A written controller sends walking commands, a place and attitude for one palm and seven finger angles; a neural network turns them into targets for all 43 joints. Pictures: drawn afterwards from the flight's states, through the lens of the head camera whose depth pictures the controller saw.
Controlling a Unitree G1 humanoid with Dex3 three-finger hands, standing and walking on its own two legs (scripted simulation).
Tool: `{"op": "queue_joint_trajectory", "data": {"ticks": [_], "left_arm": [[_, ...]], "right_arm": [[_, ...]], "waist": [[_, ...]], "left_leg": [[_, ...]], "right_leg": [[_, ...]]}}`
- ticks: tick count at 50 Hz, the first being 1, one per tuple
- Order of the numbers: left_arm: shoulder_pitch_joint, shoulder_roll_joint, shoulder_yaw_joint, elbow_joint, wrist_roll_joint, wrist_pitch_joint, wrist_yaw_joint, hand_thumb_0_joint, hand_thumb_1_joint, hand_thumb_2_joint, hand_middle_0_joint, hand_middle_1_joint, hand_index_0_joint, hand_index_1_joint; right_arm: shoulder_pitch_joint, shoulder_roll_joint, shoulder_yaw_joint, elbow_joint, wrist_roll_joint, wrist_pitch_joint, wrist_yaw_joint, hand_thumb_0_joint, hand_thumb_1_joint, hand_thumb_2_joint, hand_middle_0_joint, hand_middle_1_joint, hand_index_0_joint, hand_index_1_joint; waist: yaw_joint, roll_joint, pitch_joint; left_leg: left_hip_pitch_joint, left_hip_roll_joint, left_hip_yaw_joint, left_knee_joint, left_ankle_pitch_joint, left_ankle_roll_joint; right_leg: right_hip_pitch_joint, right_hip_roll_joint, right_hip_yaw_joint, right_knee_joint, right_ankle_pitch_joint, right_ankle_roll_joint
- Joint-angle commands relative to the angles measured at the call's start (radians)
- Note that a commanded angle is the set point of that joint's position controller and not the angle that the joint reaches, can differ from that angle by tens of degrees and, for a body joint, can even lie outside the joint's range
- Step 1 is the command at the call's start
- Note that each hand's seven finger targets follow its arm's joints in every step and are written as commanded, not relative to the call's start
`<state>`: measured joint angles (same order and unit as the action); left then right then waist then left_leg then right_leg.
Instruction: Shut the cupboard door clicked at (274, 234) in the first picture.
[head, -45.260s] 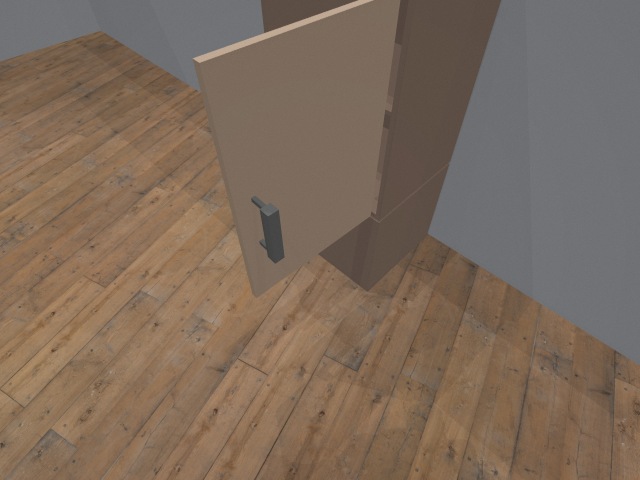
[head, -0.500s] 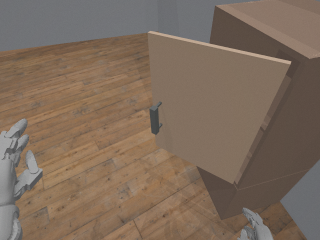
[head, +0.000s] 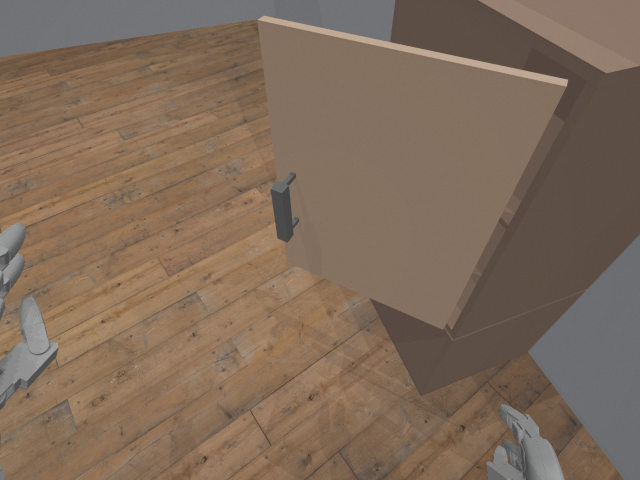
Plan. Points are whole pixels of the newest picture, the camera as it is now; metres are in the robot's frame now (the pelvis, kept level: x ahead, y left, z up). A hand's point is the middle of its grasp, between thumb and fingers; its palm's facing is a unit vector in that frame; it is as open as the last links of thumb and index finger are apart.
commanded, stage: step back with the hand held close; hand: left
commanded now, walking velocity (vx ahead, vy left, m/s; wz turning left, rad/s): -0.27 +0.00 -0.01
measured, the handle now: (288, 207) +0.63 +0.10 -0.09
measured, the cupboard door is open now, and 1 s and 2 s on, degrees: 42 42 42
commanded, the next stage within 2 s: stop stepping back and stand still in 1.22 s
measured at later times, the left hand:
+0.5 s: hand out of the picture +0.14 +0.27 +0.16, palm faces +0.47 -0.74 -0.49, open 7.4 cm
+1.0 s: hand out of the picture +0.08 +0.28 +0.18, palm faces +0.55 -0.71 -0.44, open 7.4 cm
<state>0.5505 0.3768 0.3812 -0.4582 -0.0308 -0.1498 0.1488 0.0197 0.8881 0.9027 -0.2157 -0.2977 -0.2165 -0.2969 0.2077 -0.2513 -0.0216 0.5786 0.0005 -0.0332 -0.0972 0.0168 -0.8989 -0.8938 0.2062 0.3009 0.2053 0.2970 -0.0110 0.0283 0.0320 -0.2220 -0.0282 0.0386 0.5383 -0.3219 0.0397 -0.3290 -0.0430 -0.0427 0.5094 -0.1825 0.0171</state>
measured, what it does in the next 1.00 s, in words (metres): walks backwards: right foot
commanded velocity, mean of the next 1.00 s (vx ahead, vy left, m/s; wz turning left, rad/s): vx -0.34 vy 0.00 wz -0.03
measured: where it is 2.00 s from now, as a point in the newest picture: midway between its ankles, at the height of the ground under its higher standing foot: outside the picture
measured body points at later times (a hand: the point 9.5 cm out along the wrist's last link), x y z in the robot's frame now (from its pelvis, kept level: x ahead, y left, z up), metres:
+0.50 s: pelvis -0.06 -0.01 -0.02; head -0.04 +0.01 +0.43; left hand +0.11 +0.30 +0.19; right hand +0.10 -0.24 -0.09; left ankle -0.02 +0.09 -0.73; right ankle +0.03 -0.14 -0.73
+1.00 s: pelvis -0.11 -0.01 -0.01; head -0.09 +0.01 +0.44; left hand +0.04 +0.31 +0.20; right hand +0.07 -0.23 -0.09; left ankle -0.02 +0.09 -0.73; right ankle -0.29 -0.12 -0.71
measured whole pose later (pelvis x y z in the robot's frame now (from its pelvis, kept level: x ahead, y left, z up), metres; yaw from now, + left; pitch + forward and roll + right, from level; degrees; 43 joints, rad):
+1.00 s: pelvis -0.11 -0.01 -0.01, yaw +0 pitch +7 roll -2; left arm 0.53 0.40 0.51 -0.52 -0.03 -0.26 0.18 0.02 0.89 0.90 -0.21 -0.30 -0.22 -0.30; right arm 0.19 -0.17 0.00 0.65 -0.03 -0.14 -0.07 0.02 -0.90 -0.89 0.21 0.30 0.21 0.30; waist 0.05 -0.02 -0.08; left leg -0.54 0.04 0.03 0.55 -0.13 0.03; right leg -0.14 0.07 0.01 0.62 -0.37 0.02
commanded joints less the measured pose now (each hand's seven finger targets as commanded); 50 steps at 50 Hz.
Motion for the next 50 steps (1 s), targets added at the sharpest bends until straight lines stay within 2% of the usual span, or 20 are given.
{"op": "queue_joint_trajectory", "data": {"ticks": [1, 4, 6, 9, 11, 13, 16, 18, 22, 26, 29, 31, 34, 37, 39, 41, 43, 45, 48, 50], "left_arm": [[-0.002, 0.266, 0.236, -0.284, -0.016, -0.082, 0.039, 0.000, 0.900, 0.900, -0.200, -0.300, -0.200, -0.300], [-0.010, 0.237, 0.225, -0.242, -0.015, -0.085, 0.029, 0.000, 0.900, 0.900, -0.200, -0.300, -0.200, -0.300], [-0.030, 0.205, 0.203, -0.191, -0.013, -0.081, 0.023, 0.000, 0.900, 0.900, -0.200, -0.300, -0.200, -0.300], [-0.066, 0.174, 0.175, -0.107, 0.005, -0.081, 0.022, 0.000, 0.900, 0.900, -0.200, -0.300, -0.200, -0.300], [-0.113, 0.164, 0.142, -0.076, 0.013, -0.080, 0.020, 0.000, 0.900, 0.900, -0.200, -0.300, -0.200, -0.300], [-0.168, 0.173, 0.125, -0.101, 0.019, -0.092, 0.023, 0.000, 0.900, 0.900, -0.200, -0.300, -0.200, -0.300], [-0.188, 0.219, 0.147, -0.209, 0.018, -0.110, 0.030, 0.000, 0.900, 0.900, -0.200, -0.300, -0.200, -0.300], [-0.175, 0.250, 0.189, -0.277, 0.024, -0.126, 0.037, 0.000, 0.900, 0.900, -0.200, -0.300, -0.200, -0.300], [-0.130, 0.284, 0.274, -0.335, 0.043, -0.153, 0.046, 0.000, 0.900, 0.900, -0.200, -0.300, -0.200, -0.300], [-0.078, 0.230, 0.251, -0.255, 0.031, -0.157, 0.034, 0.000, 0.900, 0.900, -0.200, -0.300, -0.200, -0.300], [-0.072, 0.221, 0.217, -0.168, 0.015, -0.148, 0.034, 0.000, 0.900, 0.900, -0.200, -0.300, -0.200, -0.300], [-0.076, 0.221, 0.192, -0.147, 0.006, -0.138, 0.034, 0.000, 0.900, 0.900, -0.200, -0.300, -0.200, -0.300], [-0.070, 0.234, 0.187, -0.152, 0.004, -0.136, 0.038, 0.000, 0.900, 0.900, -0.200, -0.300, -0.200, -0.300], [-0.090, 0.286, 0.241, -0.234, 0.014, -0.151, 0.044, 0.000, 0.900, 0.900, -0.200, -0.300, -0.200, -0.300], [-0.072, 0.247, 0.245, -0.263, 0.027, -0.160, 0.045, 0.000, 0.900, 0.900, -0.200, -0.300, -0.200, -0.300], [-0.101, 0.255, 0.263, -0.324, 0.031, -0.167, 0.044, 0.000, 0.900, 0.900, -0.200, -0.300, -0.200, -0.300], [-0.085, 0.234, 0.248, -0.311, 0.034, -0.171, 0.034, 0.000, 0.900, 0.900, -0.200, -0.300, -0.200, -0.300], [-0.059, 0.194, 0.209, -0.285, 0.017, -0.171, 0.030, 0.000, 0.900, 0.900, -0.200, -0.300, -0.200, -0.300], [-0.092, 0.153, 0.126, -0.250, -0.010, -0.165, 0.030, 0.000, 0.900, 0.900, -0.200, -0.300, -0.200, -0.300], [-0.155, 0.176, 0.126, -0.229, -0.010, -0.172, 0.029, 0.000, 0.900, 0.900, -0.200, -0.300, -0.200, -0.300]], "right_arm": [[-0.093, -0.100, -0.032, -0.195, 0.002, -0.038, -0.012, 0.000, -0.900, -0.900, 0.200, 0.300, 0.200, 0.300], [-0.082, -0.106, -0.035, -0.188, -0.007, -0.047, -0.011, 0.000, -0.900, -0.900, 0.200, 0.300, 0.200, 0.300], [-0.075, -0.116, -0.037, -0.179, -0.010, -0.054, -0.007, 0.000, -0.900, -0.900, 0.200, 0.300, 0.200, 0.300], [-0.066, -0.126, -0.036, -0.172, -0.002, -0.055, -0.007, 0.000, -0.900, -0.900, 0.200, 0.300, 0.200, 0.300], [-0.054, -0.128, -0.034, -0.173, 0.007, -0.051, -0.001, 0.000, -0.900, -0.900, 0.200, 0.300, 0.200, 0.300], [-0.063, -0.120, -0.026, -0.165, 0.002, -0.053, 0.003, 0.000, -0.900, -0.900, 0.200, 0.300, 0.200, 0.300], [-0.078, -0.117, -0.023, -0.172, 0.006, -0.065, 0.006, 0.000, -0.900, -0.900, 0.200, 0.300, 0.200, 0.300], [-0.084, -0.115, -0.019, -0.182, 0.005, -0.071, -0.003, 0.000, -0.900, -0.900, 0.200, 0.300, 0.200, 0.300], [-0.088, -0.117, -0.026, -0.193, -0.004, -0.098, -0.005, 0.000, -0.900, -0.900, 0.200, 0.300, 0.200, 0.300], [-0.051, -0.119, -0.034, -0.181, -0.003, -0.108, 0.005, 0.000, -0.900, -0.900, 0.200, 0.300, 0.200, 0.300], [-0.030, -0.110, -0.035, -0.147, -0.007, -0.103, 0.017, 0.000, -0.900, -0.900, 0.200, 0.300, 0.200, 0.300], [-0.045, -0.106, -0.039, -0.135, 0.001, -0.092, 0.026, 0.000, -0.900, -0.900, 0.200, 0.300, 0.200, 0.300], [-0.072, -0.099, -0.033, -0.138, 0.009, -0.073, 0.028, 0.000, -0.900, -0.900, 0.200, 0.300, 0.200, 0.300], [-0.096, -0.123, -0.039, -0.157, 0.012, -0.070, 0.013, 0.000, -0.900, -0.900, 0.200, 0.300, 0.200, 0.300], [-0.105, -0.127, -0.036, -0.170, 0.006, -0.080, 0.002, 0.000, -0.900, -0.900, 0.200, 0.300, 0.200, 0.300], [-0.102, -0.112, -0.052, -0.155, -0.025, -0.099, -0.005, 0.000, -0.900, -0.900, 0.200, 0.300, 0.200, 0.300], [-0.107, -0.114, -0.059, -0.148, -0.022, -0.116, 0.003, 0.000, -0.900, -0.900, 0.200, 0.300, 0.200, 0.300], [-0.085, -0.093, -0.047, -0.112, -0.030, -0.135, 0.013, 0.000, -0.900, -0.900, 0.200, 0.300, 0.200, 0.300], [-0.064, -0.083, -0.030, -0.035, -0.034, -0.170, 0.024, 0.000, -0.900, -0.900, 0.200, 0.300, 0.200, 0.300], [-0.070, -0.098, -0.039, 0.001, -0.030, -0.175, 0.031, 0.000, -0.900, -0.900, 0.200, 0.300, 0.200, 0.300]], "waist": [[0.022, 0.083, -0.254], [0.024, 0.119, -0.190], [0.025, 0.122, -0.122], [0.015, 0.048, -0.032], [0.000, -0.036, 0.020], [-0.005, -0.071, 0.027], [0.001, -0.086, -0.072], [0.004, -0.004, -0.112], [0.025, 0.197, -0.186], [0.008, 0.080, -0.138], [-0.009, -0.052, -0.106], [-0.004, -0.136, -0.111], [0.001, -0.165, -0.102], [0.001, -0.026, -0.108], [0.013, 0.174, -0.157], [0.019, 0.214, -0.205], [0.026, 0.195, -0.184], [0.023, 0.195, -0.156], [0.011, 0.205, -0.183], [0.025, 0.213, -0.253]], "left_leg": [[-0.114, 0.154, -0.124, -0.092, 0.633, -0.030], [-0.189, 0.199, -0.135, -0.146, 0.562, -0.010], [-0.313, 0.226, -0.145, -0.195, 0.326, 0.023], [-0.515, 0.188, -0.130, -0.187, -0.095, 0.039], [-0.528, 0.120, -0.103, -0.121, -0.292, 0.029], [-0.433, 0.089, -0.105, -0.069, -0.251, 0.018], [-0.342, 0.077, -0.107, -0.066, -0.241, 0.021], [-0.416, 0.106, -0.144, -0.150, -0.305, 0.043], [-0.612, 0.210, -0.231, -0.273, -0.326, 0.085], [-0.633, 0.138, -0.142, -0.123, -0.312, 0.053], [-0.444, 0.068, -0.095, 0.018, -0.127, -0.006], [-0.304, 0.049, -0.075, 0.083, -0.090, -0.022], [-0.255, 0.048, -0.080, 0.059, -0.142, -0.012], [-0.363, 0.106, -0.154, -0.128, -0.268, 0.033], [-0.592, 0.254, -0.296, -0.321, -0.367, 0.100], [-0.586, 0.351, -0.343, -0.354, -0.208, 0.133], [-0.562, 0.342, -0.298, -0.314, -0.229, 0.135], [-0.372, 0.302, -0.259, -0.261, -0.025, 0.109], [0.090, 0.288, -0.244, -0.151, 0.629, 0.070], [0.303, 0.301, -0.217, -0.046, 0.974, 0.054]], "right_leg": [[0.283, -0.020, 0.054, 0.142, 0.412, -0.022], [0.262, 0.017, 0.039, 0.190, 0.212, -0.004], [0.281, 0.033, 0.044, 0.221, 0.098, 0.000], [0.332, 0.010, 0.107, 0.181, 0.176, -0.009], [0.230, -0.037, 0.199, 0.066, 0.080, -0.030], [0.108, -0.076, 0.237, -0.024, 0.009, -0.054], [0.079, -0.064, 0.213, -0.054, -0.131, -0.044], [0.180, -0.024, 0.161, 0.031, -0.120, -0.026], [0.438, 0.077, 0.056, 0.307, 0.125, 0.013], [0.401, 0.029, 0.176, 0.237, 0.237, -0.022], [0.170, -0.087, 0.307, 0.056, 0.306, -0.072], [0.021, -0.119, 0.330, -0.054, 0.131, -0.087], [-0.057, -0.114, 0.304, -0.131, -0.114, -0.081], [0.041, -0.008, 0.193, -0.019, -0.178, -0.030], [0.290, 0.109, 0.076, 0.326, 0.003, 0.013], [0.344, 0.147, 0.064, 0.478, -0.067, 0.017], [0.319, 0.148, 0.080, 0.483, -0.163, 0.012], [0.197, 0.131, 0.058, 0.295, -0.231, 0.001], [-0.046, 0.113, 0.048, -0.010, -0.224, 0.003], [-0.073, 0.087, 0.079, -0.149, -0.122, 0.004]]}}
